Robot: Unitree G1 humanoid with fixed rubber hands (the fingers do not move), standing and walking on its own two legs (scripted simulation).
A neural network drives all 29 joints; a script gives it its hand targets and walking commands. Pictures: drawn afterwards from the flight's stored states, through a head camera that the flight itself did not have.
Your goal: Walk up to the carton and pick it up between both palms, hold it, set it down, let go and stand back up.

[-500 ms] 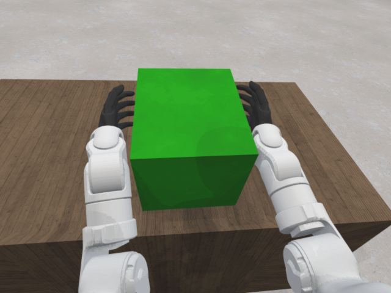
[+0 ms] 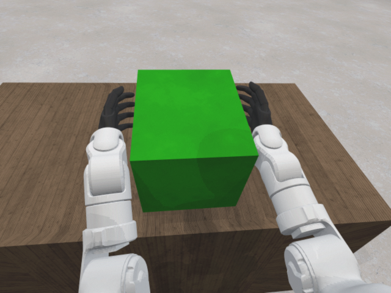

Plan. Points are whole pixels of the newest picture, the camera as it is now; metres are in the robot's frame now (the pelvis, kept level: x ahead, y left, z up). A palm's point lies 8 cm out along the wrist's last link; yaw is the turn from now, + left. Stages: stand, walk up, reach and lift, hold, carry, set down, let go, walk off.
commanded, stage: hold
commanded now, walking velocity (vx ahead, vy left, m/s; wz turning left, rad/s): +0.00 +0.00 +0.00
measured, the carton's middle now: (187, 139) +0.37 +0.01 +0.14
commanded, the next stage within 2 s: none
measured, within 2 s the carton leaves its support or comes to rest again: neither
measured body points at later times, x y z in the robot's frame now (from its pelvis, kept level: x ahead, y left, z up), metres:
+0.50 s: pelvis +0.00 +0.00 +0.00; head -0.03 +0.04 +0.45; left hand +0.37 +0.16 +0.18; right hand +0.38 -0.13 +0.19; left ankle +0.06 +0.13 -0.75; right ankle -0.02 -0.12 -0.75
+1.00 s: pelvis +0.00 +0.00 +0.00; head -0.04 +0.03 +0.45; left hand +0.37 +0.15 +0.19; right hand +0.38 -0.14 +0.19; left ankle +0.06 +0.13 -0.75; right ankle -0.02 -0.12 -0.75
